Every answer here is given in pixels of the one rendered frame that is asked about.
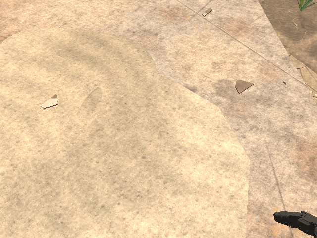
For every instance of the right robot hand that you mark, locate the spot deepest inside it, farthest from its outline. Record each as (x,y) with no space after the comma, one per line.
(304,221)

